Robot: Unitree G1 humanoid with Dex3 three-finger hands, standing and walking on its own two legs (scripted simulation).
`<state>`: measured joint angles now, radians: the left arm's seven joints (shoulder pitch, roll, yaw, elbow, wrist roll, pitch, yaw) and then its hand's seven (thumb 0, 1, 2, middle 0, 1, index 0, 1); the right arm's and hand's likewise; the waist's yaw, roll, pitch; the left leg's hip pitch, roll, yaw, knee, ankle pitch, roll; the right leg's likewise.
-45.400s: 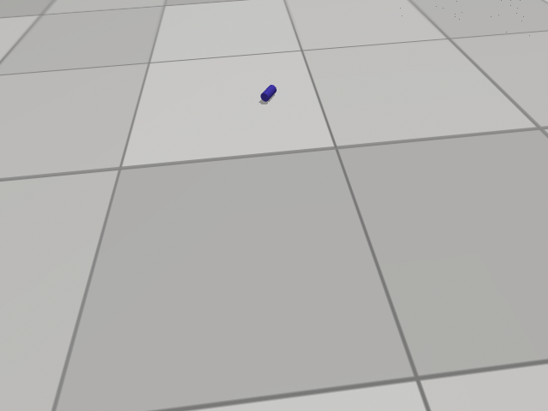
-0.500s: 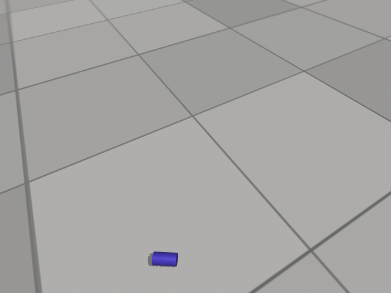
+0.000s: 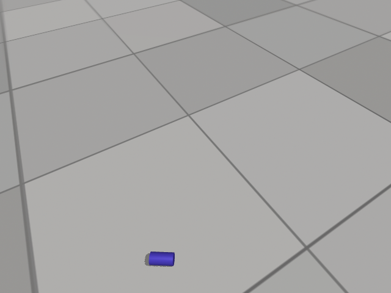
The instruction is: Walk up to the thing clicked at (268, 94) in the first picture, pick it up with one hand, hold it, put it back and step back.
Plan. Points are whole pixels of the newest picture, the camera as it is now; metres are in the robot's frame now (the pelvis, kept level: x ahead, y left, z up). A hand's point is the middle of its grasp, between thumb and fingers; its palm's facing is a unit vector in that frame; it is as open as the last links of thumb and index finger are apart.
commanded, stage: stand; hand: left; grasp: from above
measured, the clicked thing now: (162, 258) +0.44 +0.22 -0.75
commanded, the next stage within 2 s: step back in 1.24 s
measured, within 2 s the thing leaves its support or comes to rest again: neither
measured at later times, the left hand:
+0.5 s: hand out of the picture +0.08 +0.24 -0.16, palm faces +0.00 -0.94 -0.33, open 7.4 cm
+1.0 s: hand out of the picture +0.07 +0.24 -0.16, palm faces -0.01 -0.94 -0.33, open 7.4 cm
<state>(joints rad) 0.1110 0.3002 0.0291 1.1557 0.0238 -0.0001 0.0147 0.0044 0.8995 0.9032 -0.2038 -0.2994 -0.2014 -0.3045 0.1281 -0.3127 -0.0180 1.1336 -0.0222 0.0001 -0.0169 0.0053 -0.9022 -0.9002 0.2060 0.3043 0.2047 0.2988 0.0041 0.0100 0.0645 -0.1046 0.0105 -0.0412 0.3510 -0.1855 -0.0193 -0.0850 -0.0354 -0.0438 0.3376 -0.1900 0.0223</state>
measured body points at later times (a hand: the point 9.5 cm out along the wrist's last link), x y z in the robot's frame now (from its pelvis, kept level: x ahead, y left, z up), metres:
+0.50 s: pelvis +0.00 -0.01 +0.00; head +0.01 -0.01 +0.45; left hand +0.08 +0.29 -0.13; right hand +0.07 -0.30 -0.14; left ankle +0.01 +0.13 -0.75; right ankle +0.00 -0.13 -0.75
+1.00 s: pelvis +0.00 -0.01 +0.00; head +0.01 -0.01 +0.45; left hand +0.08 +0.28 -0.13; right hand +0.07 -0.31 -0.14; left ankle +0.01 +0.13 -0.75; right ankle +0.00 -0.13 -0.75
